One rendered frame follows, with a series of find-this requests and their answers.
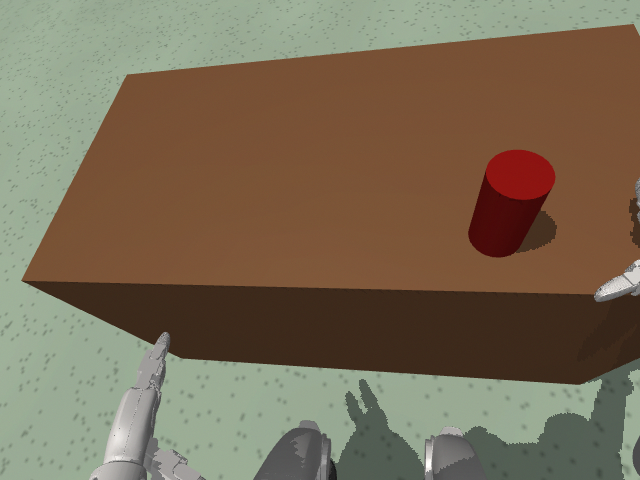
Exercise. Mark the left robot arm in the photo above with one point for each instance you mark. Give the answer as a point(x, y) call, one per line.
point(119, 470)

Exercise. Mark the left robot hand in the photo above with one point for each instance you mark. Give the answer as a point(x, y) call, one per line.
point(131, 435)

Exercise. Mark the right robot hand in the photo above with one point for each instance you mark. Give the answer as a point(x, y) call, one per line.
point(627, 282)

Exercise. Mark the can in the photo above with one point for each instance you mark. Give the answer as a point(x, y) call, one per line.
point(515, 186)

